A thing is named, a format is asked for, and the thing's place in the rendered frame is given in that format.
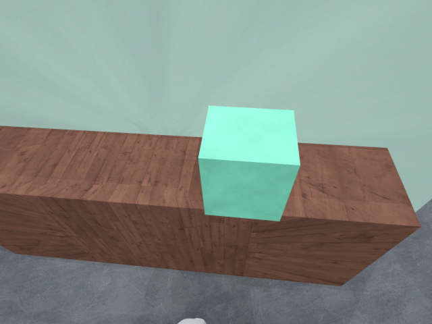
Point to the pedestal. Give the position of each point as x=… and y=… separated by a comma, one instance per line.
x=136, y=199

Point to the carton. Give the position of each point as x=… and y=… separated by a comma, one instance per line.
x=248, y=162

